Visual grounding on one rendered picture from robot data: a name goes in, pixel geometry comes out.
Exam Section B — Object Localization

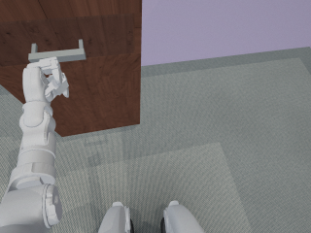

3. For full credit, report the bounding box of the cabinet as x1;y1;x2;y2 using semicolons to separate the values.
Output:
0;0;142;137

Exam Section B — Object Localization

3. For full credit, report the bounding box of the robot left forearm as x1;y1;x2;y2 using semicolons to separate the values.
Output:
0;100;56;227

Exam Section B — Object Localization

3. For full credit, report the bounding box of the robot left upper arm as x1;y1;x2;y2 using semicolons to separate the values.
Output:
0;183;63;233

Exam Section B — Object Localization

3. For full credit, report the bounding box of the robot right shin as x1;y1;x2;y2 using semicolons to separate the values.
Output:
165;200;179;233

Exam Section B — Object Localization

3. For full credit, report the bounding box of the handle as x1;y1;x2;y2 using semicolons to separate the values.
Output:
28;39;86;63

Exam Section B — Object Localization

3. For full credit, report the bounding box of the drawer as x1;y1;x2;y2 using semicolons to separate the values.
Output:
0;13;134;67

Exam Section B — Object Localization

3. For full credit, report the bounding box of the right robot thigh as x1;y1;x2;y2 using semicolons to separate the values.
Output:
163;204;205;233

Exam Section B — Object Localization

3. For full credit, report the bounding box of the robot left hand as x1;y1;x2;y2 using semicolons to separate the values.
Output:
22;57;69;105

